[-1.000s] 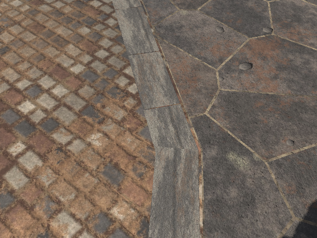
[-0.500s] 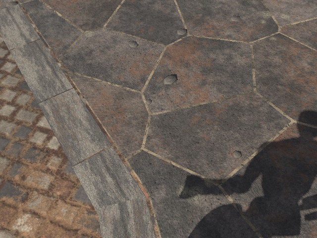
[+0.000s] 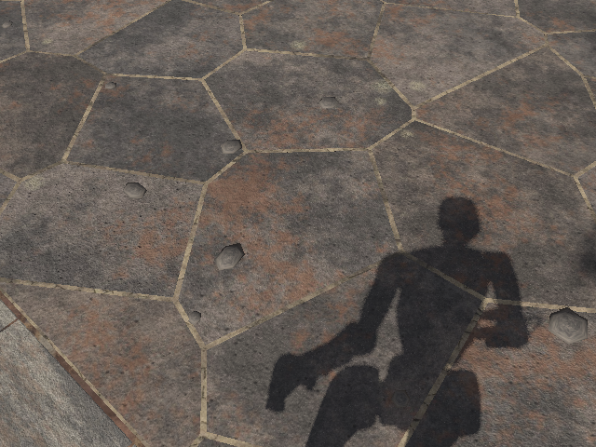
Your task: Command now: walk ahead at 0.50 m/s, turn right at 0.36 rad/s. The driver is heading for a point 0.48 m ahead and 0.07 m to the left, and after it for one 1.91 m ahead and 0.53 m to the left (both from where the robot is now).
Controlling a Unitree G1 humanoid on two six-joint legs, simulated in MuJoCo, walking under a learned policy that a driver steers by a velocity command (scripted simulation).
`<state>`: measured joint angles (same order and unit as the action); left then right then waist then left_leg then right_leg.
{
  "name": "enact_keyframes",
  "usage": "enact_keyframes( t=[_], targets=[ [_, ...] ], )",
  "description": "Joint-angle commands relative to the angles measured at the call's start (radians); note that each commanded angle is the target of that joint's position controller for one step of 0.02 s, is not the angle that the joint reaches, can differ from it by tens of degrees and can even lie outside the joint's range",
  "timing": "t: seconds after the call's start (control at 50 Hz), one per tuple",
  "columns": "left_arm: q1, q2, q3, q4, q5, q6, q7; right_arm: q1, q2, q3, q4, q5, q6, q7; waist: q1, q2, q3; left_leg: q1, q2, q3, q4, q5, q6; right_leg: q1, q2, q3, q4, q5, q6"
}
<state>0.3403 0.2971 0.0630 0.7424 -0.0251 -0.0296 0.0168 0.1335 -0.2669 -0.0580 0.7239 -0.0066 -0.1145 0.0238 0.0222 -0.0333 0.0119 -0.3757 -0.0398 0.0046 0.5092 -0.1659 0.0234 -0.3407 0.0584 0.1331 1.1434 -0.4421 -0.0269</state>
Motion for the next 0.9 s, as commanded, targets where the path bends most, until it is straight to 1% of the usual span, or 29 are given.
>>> enact_keyframes(
  t=[0.02, 0.06, 0.12, 0.18, 0.22, 0.26, 0.3, 0.32, 0.34, 0.36, 0.38, 0.4, 0.42, 0.44, 0.46, 0.48, 0.5, 0.52, 0.56, 0.6, 0.66, 0.7, 0.74, 0.78, 0.82, 0.84, 0.86, 0.88, 0.9],
  targets=[
    [-0.073, 0.102, 0.027, -0.107, 0.011, -0.025, -0.005, 0.100, -0.096, -0.023, -0.010, -0.010, 0.003, -0.005, -0.055, 0.118, -0.017, 0.312, 0.287, -0.377, -0.274, -0.058, 0.166, -0.353, -0.121, 0.018, 0.046, 0.105, 0.006],
    [-0.059, 0.065, 0.019, -0.105, 0.005, -0.023, -0.013, 0.108, -0.090, -0.021, 0.008, -0.001, -0.003, -0.004, -0.037, 0.141, -0.022, 0.278, 0.263, -0.302, -0.307, 0.030, 0.179, -0.316, -0.134, -0.011, -0.033, 0.113, 0.008],
    [-0.130, 0.032, 0.002, -0.133, 0.019, -0.025, -0.017, 0.127, -0.141, -0.032, 0.036, 0.013, -0.005, -0.007, -0.042, 0.117, -0.003, 0.266, 0.277, -0.236, -0.353, 0.135, 0.210, -0.340, -0.158, -0.051, -0.193, 0.185, 0.025],
    [-0.219, 0.014, -0.012, -0.148, 0.017, -0.036, -0.029, 0.146, -0.168, -0.036, 0.055, 0.020, 0.007, -0.012, -0.070, 0.107, 0.008, 0.258, 0.248, -0.144, -0.368, 0.184, 0.189, -0.297, -0.156, -0.086, -0.381, 0.347, 0.030],
    [-0.279, 0.014, -0.015, -0.159, 0.012, -0.042, -0.037, 0.178, -0.180, -0.035, 0.073, 0.026, 0.015, -0.013, -0.092, 0.107, 0.016, 0.255, 0.235, -0.101, -0.360, 0.199, 0.173, -0.246, -0.136, -0.111, -0.480, 0.424, 0.032],
    [-0.331, 0.022, -0.014, -0.175, 0.006, -0.045, -0.043, 0.221, -0.188, -0.035, 0.096, 0.031, 0.023, -0.012, -0.109, 0.111, 0.026, 0.286, 0.253, -0.099, -0.347, 0.201, 0.165, -0.226, -0.121, -0.122, -0.536, 0.442, 0.027],
    [-0.365, 0.034, -0.010, -0.192, 0.003, -0.047, -0.051, 0.242, -0.196, -0.036, 0.115, 0.035, 0.034, -0.013, -0.106, 0.119, 0.039, 0.336, 0.283, -0.107, -0.323, 0.222, 0.153, -0.221, -0.112, -0.123, -0.580, 0.404, 0.005],
    [-0.370, 0.043, -0.007, -0.197, 0.005, -0.050, -0.053, 0.249, -0.200, -0.036, 0.123, 0.038, 0.040, -0.014, -0.098, 0.122, 0.043, 0.349, 0.293, -0.120, -0.300, 0.251, 0.146, -0.196, -0.105, -0.123, -0.605, 0.374, -0.007],
    [-0.339, 0.059, 0.001, -0.192, 0.006, -0.054, -0.054, 0.245, -0.209, -0.038, 0.128, 0.040, 0.047, -0.016, -0.069, 0.125, 0.031, 0.356, 0.294, -0.124, -0.259, 0.321, 0.135, -0.135, -0.090, -0.130, -0.633, 0.353, -0.020],
    [-0.254, 0.083, 0.016, -0.169, 0.012, -0.056, -0.051, 0.228, -0.214, -0.037, 0.128, 0.043, 0.051, -0.019, -0.011, 0.119, -0.014, 0.338, 0.269, -0.101, -0.163, 0.449, 0.116, 0.002, -0.067, -0.149, -0.679, 0.364, -0.041],
    [-0.110, 0.131, 0.042, -0.126, 0.019, -0.056, -0.041, 0.228, -0.194, -0.027, 0.124, 0.037, 0.051, -0.021, 0.056, 0.100, -0.109, 0.265, 0.217, -0.065, 0.008, 0.491, 0.087, 0.228, -0.074, -0.141, -0.681, 0.380, -0.067],
    [0.079, 0.215, 0.065, -0.099, 0.036, -0.051, -0.026, 0.216, -0.128, 0.000, 0.089, 0.007, 0.045, -0.021, 0.128, -0.024, -0.270, 0.054, 0.150, -0.021, 0.329, 0.202, 0.043, 0.532, -0.287, 0.079, -0.644, 0.410, -0.134],
    [0.096, 0.260, 0.069, -0.091, 0.042, -0.041, -0.027, 0.334, -0.033, 0.027, 0.077, 0.019, 0.028, -0.021, 0.065, -0.268, -0.380, -0.270, 0.010, -0.030, 0.630, -0.407, -0.005, 0.740, -0.493, 0.492, -0.763, 0.201, -0.263],
    [0.091, 0.165, 0.047, -0.090, 0.032, -0.042, -0.029, 0.279, -0.148, -0.001, 0.092, 0.042, 0.021, -0.018, 0.101, -0.154, -0.311, -0.363, 0.055, -0.130, 0.745, -0.407, -0.003, 0.667, -0.465, 0.513, -0.814, 0.075, -0.244],
    [0.032, 0.128, 0.032, -0.086, 0.024, -0.046, -0.028, 0.207, -0.177, -0.015, 0.067, 0.055, 0.019, -0.016, 0.086, -0.124, -0.178, -0.409, 0.094, -0.117, 0.754, -0.315, 0.004, 0.555, -0.432, 0.360, -0.835, 0.106, -0.208],
    [-0.030, 0.100, 0.023, -0.085, 0.025, -0.050, -0.031, 0.171, -0.164, -0.015, 0.065, 0.048, 0.022, -0.019, 0.055, -0.076, -0.116, -0.376, 0.132, -0.101, 0.723, -0.233, -0.001, 0.438, -0.386, 0.253, -0.867, 0.179, -0.186],
    [-0.080, 0.074, 0.017, -0.082, 0.030, -0.056, -0.035, 0.158, -0.153, -0.019, 0.064, 0.037, 0.030, -0.022, 0.026, -0.073, -0.066, -0.345, 0.154, -0.102, 0.681, -0.175, -0.007, 0.345, -0.353, 0.175, -0.904, 0.241, -0.176],
    [-0.109, 0.058, 0.014, -0.078, 0.037, -0.065, -0.036, 0.182, -0.134, -0.019, 0.072, 0.035, 0.044, -0.022, -0.005, -0.080, -0.046, -0.289, 0.173, -0.109, 0.664, -0.131, -0.012, 0.275, -0.333, 0.110, -0.943, 0.288, -0.169],
    [-0.153, 0.054, 0.017, -0.062, 0.043, -0.083, -0.036, 0.199, -0.094, -0.017, 0.076, 0.036, 0.070, -0.027, -0.042, -0.063, -0.013, -0.233, 0.164, -0.103, 0.635, -0.115, -0.037, 0.190, -0.328, -0.004, -0.963, 0.588, -0.179],
    [-0.178, 0.076, 0.026, -0.047, 0.046, -0.086, -0.024, 0.173, -0.083, -0.019, 0.054, 0.026, 0.084, -0.031, -0.062, -0.046, 0.004, -0.246, 0.151, -0.091, 0.566, -0.064, -0.059, 0.167, -0.317, -0.115, -0.951, 0.806, -0.171],
    [-0.184, 0.105, 0.034, -0.033, 0.042, -0.069, -0.001, 0.103, -0.054, -0.008, 0.018, 0.016, 0.085, -0.012, -0.043, -0.042, 0.001, -0.187, 0.138, -0.035, 0.342, 0.124, -0.060, 0.154, -0.276, -0.249, -0.943, 0.829, -0.147],
    [-0.158, 0.125, 0.039, -0.017, 0.036, -0.057, 0.011, 0.036, -0.047, -0.004, -0.014, 0.013, 0.085, 0.007, -0.014, -0.033, -0.011, -0.154, 0.123, -0.008, 0.230, 0.208, -0.050, 0.187, -0.284, -0.278, -0.929, 0.835, -0.144],
    [-0.144, 0.142, 0.045, -0.003, 0.024, -0.042, 0.017, 0.006, -0.066, -0.011, -0.042, 0.013, 0.090, 0.022, -0.007, -0.035, -0.022, -0.150, 0.116, -0.003, 0.169, 0.195, -0.033, 0.251, -0.310, -0.284, -0.892, 0.832, -0.138],
    [-0.152, 0.156, 0.053, 0.003, 0.006, -0.026, 0.021, -0.006, -0.093, -0.023, -0.067, 0.010, 0.096, 0.033, -0.015, -0.043, -0.025, -0.151, 0.107, 0.008, 0.136, 0.117, -0.006, 0.304, -0.337, -0.282, -0.829, 0.847, -0.123],
    [-0.173, 0.170, 0.060, -0.001, -0.009, -0.010, 0.027, 0.041, -0.123, -0.039, -0.072, 0.005, 0.100, 0.039, -0.047, -0.049, -0.048, -0.084, 0.066, 0.046, 0.098, 0.031, 0.030, 0.322, -0.336, -0.289, -0.696, 0.946, -0.098],
    [-0.182, 0.161, 0.059, -0.004, -0.014, -0.002, 0.030, 0.121, -0.148, -0.055, -0.056, 0.006, 0.097, 0.036, -0.090, -0.024, -0.085, 0.027, 0.027, 0.067, 0.019, 0.082, 0.058, 0.303, -0.298, -0.314, -0.554, 0.948, -0.068],
    [-0.129, 0.139, 0.051, 0.001, 0.001, -0.002, 0.027, 0.198, -0.216, -0.082, -0.042, 0.003, 0.094, 0.017, -0.114, 0.077, -0.140, 0.200, 0.033, 0.001, -0.056, 0.378, 0.100, 0.215, -0.219, -0.336, -0.343, 0.792, -0.006],
    [-0.045, 0.053, 0.023, -0.023, 0.064, -0.007, 0.016, 0.194, -0.322, -0.101, -0.062, 0.002, 0.101, -0.010, -0.037, 0.334, -0.211, 0.474, 0.278, -0.331, 0.024, 0.910, 0.238, -0.118, -0.086, -0.337, 0.000, -0.022, 0.077],
    [-0.021, 0.068, 0.011, -0.034, 0.054, -0.013, 0.001, 0.176, -0.309, -0.086, -0.106, -0.013, 0.096, -0.006, -0.045, 0.303, -0.403, 0.600, 0.433, -0.669, -0.061, 0.736, 0.426, -0.277, 0.026, -0.116, 0.242, -0.302, 0.101]
  ],
)
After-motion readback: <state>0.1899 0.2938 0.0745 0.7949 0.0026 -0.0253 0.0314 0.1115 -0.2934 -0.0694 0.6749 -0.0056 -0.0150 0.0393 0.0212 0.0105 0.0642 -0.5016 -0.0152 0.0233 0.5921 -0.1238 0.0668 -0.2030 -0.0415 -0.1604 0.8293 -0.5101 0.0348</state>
